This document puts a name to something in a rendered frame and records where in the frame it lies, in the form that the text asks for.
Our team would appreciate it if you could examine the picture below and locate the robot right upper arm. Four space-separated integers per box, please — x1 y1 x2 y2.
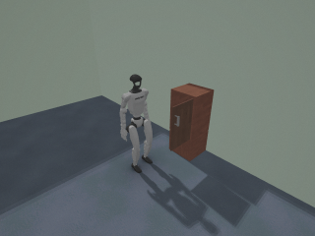
120 92 131 114

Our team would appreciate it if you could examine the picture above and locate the robot right forearm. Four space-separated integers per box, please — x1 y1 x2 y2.
119 109 126 129

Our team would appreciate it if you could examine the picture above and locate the robot left upper arm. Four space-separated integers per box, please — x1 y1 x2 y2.
142 88 149 106

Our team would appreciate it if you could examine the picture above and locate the left robot foot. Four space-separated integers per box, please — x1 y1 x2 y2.
142 155 153 164

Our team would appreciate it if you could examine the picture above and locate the handle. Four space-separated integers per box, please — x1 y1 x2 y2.
174 115 180 127

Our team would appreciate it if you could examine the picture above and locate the right robot foot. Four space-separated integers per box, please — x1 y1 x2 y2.
131 163 142 173

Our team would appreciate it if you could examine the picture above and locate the robot left forearm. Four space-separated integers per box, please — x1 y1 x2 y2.
143 104 150 119

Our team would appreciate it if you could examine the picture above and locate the robot foot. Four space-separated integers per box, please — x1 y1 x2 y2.
142 155 153 164
131 163 142 173

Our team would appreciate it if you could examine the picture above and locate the robot right hand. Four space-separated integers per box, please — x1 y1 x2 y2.
120 129 128 142

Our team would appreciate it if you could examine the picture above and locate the cupboard door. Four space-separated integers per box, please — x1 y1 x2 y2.
170 98 194 151

